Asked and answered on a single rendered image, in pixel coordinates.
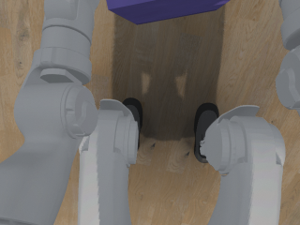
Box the right robot forearm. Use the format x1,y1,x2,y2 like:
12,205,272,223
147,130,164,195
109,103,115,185
278,0,300,51

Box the left robot forearm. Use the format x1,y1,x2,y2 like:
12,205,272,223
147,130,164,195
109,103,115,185
13,0,100,121

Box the carton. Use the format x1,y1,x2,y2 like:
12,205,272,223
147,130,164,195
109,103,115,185
106,0,230,25

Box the left robot upper arm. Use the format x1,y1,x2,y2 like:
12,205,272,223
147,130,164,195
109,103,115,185
0,82,98,225

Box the robot right foot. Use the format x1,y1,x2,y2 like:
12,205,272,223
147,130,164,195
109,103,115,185
193,102,219,163

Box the right robot shin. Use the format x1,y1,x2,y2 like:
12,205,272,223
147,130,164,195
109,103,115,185
200,105,286,167

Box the right robot upper arm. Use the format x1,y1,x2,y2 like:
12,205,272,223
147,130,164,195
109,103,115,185
275,45,300,116

